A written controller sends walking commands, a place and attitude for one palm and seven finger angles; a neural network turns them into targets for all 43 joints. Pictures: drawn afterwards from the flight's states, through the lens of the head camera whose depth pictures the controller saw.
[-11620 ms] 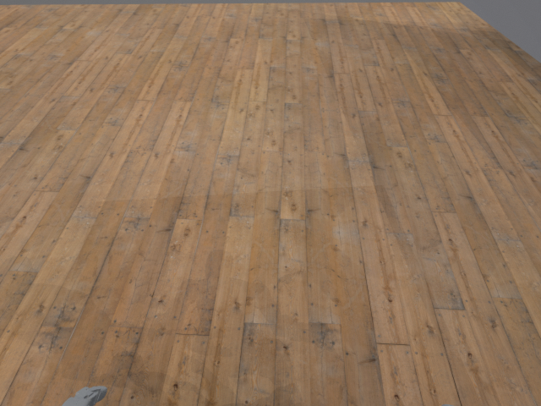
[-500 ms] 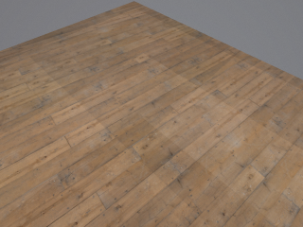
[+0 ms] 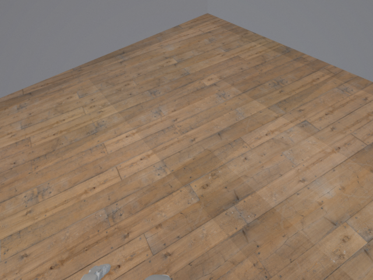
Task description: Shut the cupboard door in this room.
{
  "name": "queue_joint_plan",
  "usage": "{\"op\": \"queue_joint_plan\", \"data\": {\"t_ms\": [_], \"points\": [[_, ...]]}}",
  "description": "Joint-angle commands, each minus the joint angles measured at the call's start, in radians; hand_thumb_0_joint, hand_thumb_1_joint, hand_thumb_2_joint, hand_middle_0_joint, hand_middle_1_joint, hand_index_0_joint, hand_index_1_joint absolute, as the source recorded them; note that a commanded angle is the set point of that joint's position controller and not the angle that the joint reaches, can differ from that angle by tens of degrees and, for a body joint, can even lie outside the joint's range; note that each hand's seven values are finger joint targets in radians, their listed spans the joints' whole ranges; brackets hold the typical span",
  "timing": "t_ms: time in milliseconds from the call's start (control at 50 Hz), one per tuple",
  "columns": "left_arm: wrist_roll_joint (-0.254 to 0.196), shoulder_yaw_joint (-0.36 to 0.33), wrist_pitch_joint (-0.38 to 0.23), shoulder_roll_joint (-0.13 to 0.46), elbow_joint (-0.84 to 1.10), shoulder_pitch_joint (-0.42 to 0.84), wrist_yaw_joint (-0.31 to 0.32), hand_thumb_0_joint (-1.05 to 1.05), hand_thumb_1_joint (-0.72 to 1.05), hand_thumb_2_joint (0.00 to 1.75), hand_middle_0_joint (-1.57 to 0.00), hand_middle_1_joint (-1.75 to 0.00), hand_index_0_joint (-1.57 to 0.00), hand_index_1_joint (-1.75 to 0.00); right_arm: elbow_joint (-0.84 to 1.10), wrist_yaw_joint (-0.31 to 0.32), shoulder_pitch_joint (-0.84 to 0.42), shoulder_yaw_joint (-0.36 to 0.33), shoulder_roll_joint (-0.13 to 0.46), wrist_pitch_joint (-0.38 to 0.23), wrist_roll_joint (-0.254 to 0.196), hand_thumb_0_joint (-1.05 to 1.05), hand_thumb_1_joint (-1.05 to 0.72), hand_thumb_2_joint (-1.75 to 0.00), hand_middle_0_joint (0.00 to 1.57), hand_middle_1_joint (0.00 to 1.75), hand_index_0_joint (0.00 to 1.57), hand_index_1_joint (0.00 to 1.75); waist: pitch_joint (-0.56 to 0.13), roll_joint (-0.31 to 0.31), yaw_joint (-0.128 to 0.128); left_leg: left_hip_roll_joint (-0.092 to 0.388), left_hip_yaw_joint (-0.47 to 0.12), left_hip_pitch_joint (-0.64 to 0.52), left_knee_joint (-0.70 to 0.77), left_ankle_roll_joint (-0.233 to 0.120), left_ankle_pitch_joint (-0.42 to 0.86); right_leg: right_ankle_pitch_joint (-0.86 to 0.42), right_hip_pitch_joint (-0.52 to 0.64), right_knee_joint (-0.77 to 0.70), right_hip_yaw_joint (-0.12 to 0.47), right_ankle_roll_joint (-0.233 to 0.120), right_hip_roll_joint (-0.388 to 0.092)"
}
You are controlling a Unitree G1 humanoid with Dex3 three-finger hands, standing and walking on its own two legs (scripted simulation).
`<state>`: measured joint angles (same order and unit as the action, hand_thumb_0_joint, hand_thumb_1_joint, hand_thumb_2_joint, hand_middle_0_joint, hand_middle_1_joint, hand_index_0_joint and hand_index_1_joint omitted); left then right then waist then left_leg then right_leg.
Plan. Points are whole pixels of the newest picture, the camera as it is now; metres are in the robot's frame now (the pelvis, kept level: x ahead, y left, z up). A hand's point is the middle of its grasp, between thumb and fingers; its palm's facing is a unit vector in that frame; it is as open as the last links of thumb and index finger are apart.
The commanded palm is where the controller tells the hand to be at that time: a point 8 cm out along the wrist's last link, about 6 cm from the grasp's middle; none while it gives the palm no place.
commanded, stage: turn or walk to find it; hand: left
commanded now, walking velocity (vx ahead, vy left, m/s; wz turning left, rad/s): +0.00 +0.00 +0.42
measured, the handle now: out of the picture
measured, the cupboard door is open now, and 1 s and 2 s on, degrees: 78 78 78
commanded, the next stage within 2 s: none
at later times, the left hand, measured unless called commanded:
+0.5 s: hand out of the picture -0.07 +0.25 -0.18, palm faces +0.27 -0.93 -0.24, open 7.4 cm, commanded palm none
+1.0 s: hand out of the picture -0.01 +0.21 -0.14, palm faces +0.40 -0.87 -0.28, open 7.4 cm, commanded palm none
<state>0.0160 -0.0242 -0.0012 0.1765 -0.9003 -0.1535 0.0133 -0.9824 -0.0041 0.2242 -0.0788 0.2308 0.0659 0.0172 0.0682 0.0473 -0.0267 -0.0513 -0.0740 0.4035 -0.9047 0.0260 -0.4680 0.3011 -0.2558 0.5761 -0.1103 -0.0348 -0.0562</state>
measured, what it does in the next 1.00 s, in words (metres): steps on the spot, turning left: left foot, then right foot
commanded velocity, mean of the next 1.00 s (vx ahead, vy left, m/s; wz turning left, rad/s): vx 0.00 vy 0.00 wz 0.42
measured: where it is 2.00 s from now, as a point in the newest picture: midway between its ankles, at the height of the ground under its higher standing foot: outside the picture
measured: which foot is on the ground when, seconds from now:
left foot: up 0.00-0.40, down 0.42-0.88, up 0.90-1.00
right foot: down 0.00-0.42, up 0.44-0.86, down 0.88-1.00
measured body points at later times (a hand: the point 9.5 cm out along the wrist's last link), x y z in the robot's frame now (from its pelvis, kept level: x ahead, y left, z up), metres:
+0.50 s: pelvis -0.03 +0.04 +0.00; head +0.00 +0.07 +0.44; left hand -0.08 +0.30 -0.17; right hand +0.12 -0.19 -0.13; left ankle -0.07 +0.13 -0.73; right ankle -0.01 -0.09 -0.70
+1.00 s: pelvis -0.03 -0.01 +0.00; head +0.01 -0.02 +0.45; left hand -0.04 +0.26 -0.12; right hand +0.11 -0.22 -0.16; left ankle -0.11 +0.11 -0.66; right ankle +0.01 -0.09 -0.73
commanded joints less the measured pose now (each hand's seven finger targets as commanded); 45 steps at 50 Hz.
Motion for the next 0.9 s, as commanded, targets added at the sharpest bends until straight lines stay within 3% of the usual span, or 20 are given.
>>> {"op": "queue_joint_plan", "data": {"t_ms": [0, 40, 160, 280, 320, 340, 360, 380, 400, 420, 440, 500, 540, 680, 740, 800, 820, 840, 860, 880], "points": [[0.001, -0.052, -0.011, 0.177, 0.067, 0.015, 0.022, 0.00, 0.90, 0.90, -0.20, -0.30, -0.20, -0.30, 0.056, -0.013, 0.022, -0.026, 0.078, -0.007, 0.008, 0.00, -0.90, -0.90, 0.20, 0.30, 0.20, 0.30, -0.016, -0.173, -0.001, 0.068, 0.005, 0.133, -0.332, 0.018, 0.092, -0.182, 0.023, -0.293, 0.167, -0.068, -0.263], [0.001, -0.051, -0.015, 0.170, 0.059, -0.008, 0.023, 0.00, 0.90, 0.90, -0.20, -0.30, -0.20, -0.30, 0.048, -0.014, 0.030, -0.024, 0.080, -0.004, 0.007, 0.00, -0.90, -0.90, 0.20, 0.30, 0.20, 0.30, -0.024, -0.207, 0.010, 0.077, 0.023, 0.132, -0.329, 0.033, 0.121, -0.173, 0.043, -0.301, 0.130, -0.066, -0.259], [0.008, -0.060, -0.011, 0.196, 0.017, -0.092, 0.024, 0.00, 0.90, 0.90, -0.20, -0.30, -0.20, -0.30, 0.053, -0.014, -0.035, -0.012, 0.072, -0.005, 0.004, 0.00, -0.90, -0.90, 0.20, 0.30, 0.20, 0.30, -0.040, -0.202, 0.051, 0.098, 0.066, 0.117, -0.149, 0.050, 0.057, -0.231, 0.140, -0.287, 0.106, -0.090, -0.296], [0.017, -0.072, -0.001, 0.240, -0.022, -0.141, 0.019, 0.00, 0.90, 0.90, -0.20, -0.30, -0.20, -0.30, 0.070, -0.010, -0.091, 0.008, 0.053, -0.023, -0.010, 0.00, -0.90, -0.90, 0.20, 0.30, 0.20, 0.30, -0.090, -0.246, 0.083, 0.089, 0.134, 0.004, 0.106, 0.029, -0.018, -0.395, 0.178, -0.215, 0.080, -0.115, -0.328], [0.015, -0.074, 0.002, 0.248, -0.029, -0.126, 0.018, 0.00, 0.90, 0.90, -0.20, -0.30, -0.20, -0.30, 0.066, -0.006, -0.060, 0.010, 0.054, -0.030, -0.011, 0.00, -0.90, -0.90, 0.20, 0.30, 0.20, 0.30, -0.112, -0.239, 0.062, 0.081, 0.157, -0.056, 0.216, 0.021, 0.023, -0.421, 0.172, -0.170, 0.058, -0.101, -0.325], [0.012, -0.076, 0.004, 0.244, -0.033, -0.116, 0.018, 0.00, 0.90, 0.90, -0.20, -0.30, -0.20, -0.30, 0.060, -0.004, -0.034, 0.010, 0.057, -0.036, -0.011, 0.00, -0.90, -0.90, 0.20, 0.30, 0.20, 0.30, -0.123, -0.238, 0.044, 0.080, 0.166, -0.115, 0.317, 0.015, 0.088, -0.415, 0.153, -0.127, 0.036, -0.077, -0.318], [0.005, -0.075, 0.008, 0.233, -0.035, -0.108, 0.016, 0.00, 0.90, 0.90, -0.20, -0.30, -0.20, -0.30, 0.051, -0.006, -0.001, 0.008, 0.072, -0.044, -0.010, 0.00, -0.90, -0.90, 0.20, 0.30, 0.20, 0.30, -0.138, -0.185, 0.022, 0.087, 0.157, -0.220, 0.463, 0.005, 0.210, -0.365, 0.098, -0.054, -0.005, -0.031, -0.290], [-0.005, -0.070, 0.018, 0.199, -0.022, -0.121, 0.012, 0.00, 0.90, 0.90, -0.20, -0.30, -0.20, -0.30, 0.049, -0.005, 0.027, -0.006, 0.133, -0.055, -0.005, 0.00, -0.90, -0.90, 0.20, 0.30, 0.20, 0.30, -0.154, -0.018, 0.001, 0.186, 0.029, -0.363, 0.563, -0.034, 0.324, -0.203, -0.059, 0.095, -0.058, 0.032, -0.221], [-0.007, -0.052, 0.022, 0.133, 0.019, -0.097, 0.005, 0.00, 0.90, 0.90, -0.20, -0.30, -0.20, -0.30, 0.055, 0.000, 0.059, -0.027, 0.232, -0.057, 0.003, 0.00, -0.90, -0.90, 0.20, 0.30, 0.20, 0.30, -0.121, 0.268, -0.020, 0.424, -0.272, -0.424, 0.599, -0.145, 0.635, 0.255, -0.306, 0.287, -0.087, 0.106, -0.091], [0.003, -0.043, 0.037, 0.146, 0.039, -0.029, 0.009, 0.00, 0.90, 0.90, -0.20, -0.30, -0.20, -0.30, 0.043, 0.007, 0.081, -0.031, 0.258, -0.047, 0.003, 0.00, -0.90, -0.90, 0.20, 0.30, 0.20, 0.30, -0.108, 0.200, -0.046, 0.479, -0.284, -0.334, 0.612, -0.218, 0.628, 0.333, -0.293, 0.422, 0.005, 0.101, -0.075], [0.003, -0.048, 0.043, 0.134, 0.034, 0.009, 0.012, 0.00, 0.90, 0.90, -0.20, -0.30, -0.20, -0.30, 0.038, 0.018, 0.059, -0.028, 0.235, -0.050, 0.006, 0.00, -0.90, -0.90, 0.20, 0.30, 0.20, 0.30, -0.084, 0.224, -0.037, 0.427, -0.257, -0.295, 0.610, -0.210, 0.611, 0.291, -0.315, 0.485, 0.058, 0.102, -0.071], [0.000, -0.055, 0.037, 0.150, -0.015, -0.048, -0.004, 0.00, 0.90, 0.90, -0.20, -0.30, -0.20, -0.30, 0.071, 0.024, -0.066, -0.002, 0.167, -0.058, 0.002, 0.00, -0.90, -0.90, 0.20, 0.30, 0.20, 0.30, -0.054, 0.117, 0.027, 0.305, -0.108, -0.277, 0.584, -0.174, 0.651, 0.118, -0.299, 0.544, 0.075, 0.112, -0.062], [-0.001, -0.052, 0.036, 0.151, -0.021, -0.057, -0.004, 0.00, 0.90, 0.90, -0.20, -0.30, -0.20, -0.30, 0.071, 0.023, -0.054, -0.002, 0.162, -0.063, -0.002, 0.00, -0.90, -0.90, 0.20, 0.30, 0.20, 0.30, -0.066, 0.099, 0.025, 0.281, -0.084, -0.294, 0.579, -0.171, 0.707, 0.092, -0.280, 0.527, 0.075, 0.121, -0.055], [-0.006, -0.044, 0.033, 0.132, 0.025, 0.014, 0.005, 0.00, 0.90, 0.90, -0.20, -0.30, -0.20, -0.30, 0.066, 0.020, 0.003, -0.018, 0.168, -0.055, 0.005, 0.00, -0.90, -0.90, 0.20, 0.30, 0.20, 0.30, -0.073, 0.099, -0.008, 0.296, -0.173, -0.323, 0.552, -0.205, 0.724, 0.152, -0.238, 0.346, 0.084, 0.128, -0.028], [-0.009, -0.042, 0.028, 0.120, 0.035, 0.012, 0.007, 0.00, 0.90, 0.90, -0.20, -0.30, -0.20, -0.30, 0.076, 0.018, -0.008, -0.024, 0.170, -0.049, 0.009, 0.00, -0.90, -0.90, 0.20, 0.30, 0.20, 0.30, -0.079, 0.117, -0.005, 0.275, -0.208, -0.273, 0.528, -0.196, 0.733, 0.152, -0.150, 0.216, 0.069, 0.116, 0.001], [-0.012, -0.042, 0.015, 0.127, 0.022, -0.068, 0.009, 0.00, 0.90, 0.90, -0.20, -0.30, -0.20, -0.30, 0.086, 0.017, -0.041, -0.029, 0.167, -0.045, 0.006, 0.00, -0.90, -0.90, 0.20, 0.30, 0.20, 0.30, -0.113, 0.113, 0.035, 0.243, -0.222, -0.220, 0.467, -0.169, 0.707, 0.024, -0.007, -0.004, 0.053, 0.106, 0.024], [-0.011, -0.045, 0.008, 0.138, 0.010, -0.109, 0.011, 0.00, 0.90, 0.90, -0.20, -0.30, -0.20, -0.30, 0.091, 0.015, -0.049, -0.029, 0.159, -0.045, 0.000, 0.00, -0.90, -0.90, 0.20, 0.30, 0.20, 0.30, -0.129, 0.082, 0.057, 0.212, -0.204, -0.164, 0.423, -0.135, 0.617, -0.089, 0.096, -0.139, 0.049, 0.103, 0.011], [-0.002, -0.053, -0.005, 0.184, 0.007, -0.138, 0.016, 0.00, 0.90, 0.90, -0.20, -0.30, -0.20, -0.30, 0.092, 0.009, -0.029, -0.025, 0.117, -0.048, -0.008, 0.00, -0.90, -0.90, 0.20, 0.30, 0.20, 0.30, -0.150, -0.034, 0.063, 0.147, -0.151, -0.051, 0.332, -0.078, 0.439, -0.176, 0.235, -0.237, 0.136, 0.080, -0.088], [0.012, -0.071, -0.014, 0.274, 0.010, -0.151, 0.025, 0.00, 0.90, 0.90, -0.20, -0.30, -0.20, -0.30, 0.117, 0.002, -0.016, -0.012, 0.048, -0.048, -0.012, 0.00, -0.90, -0.90, 0.20, 0.30, 0.20, 0.30, -0.141, -0.311, 0.068, -0.002, 0.008, 0.149, 0.128, -0.005, 0.032, -0.323, 0.331, -0.268, 0.381, -0.019, -0.341], [0.001, -0.073, -0.013, 0.276, 0.021, -0.149, 0.024, 0.00, 0.90, 0.90, -0.20, -0.30, -0.20, -0.30, 0.115, 0.009, -0.027, -0.024, 0.090, -0.031, 0.000, 0.00, -0.90, -0.90, 0.20, 0.30, 0.20, 0.30, -0.122, -0.322, 0.078, 0.011, -0.019, 0.127, -0.060, -0.001, -0.132, -0.329, 0.178, -0.297, 0.420, -0.102, -0.433]]}}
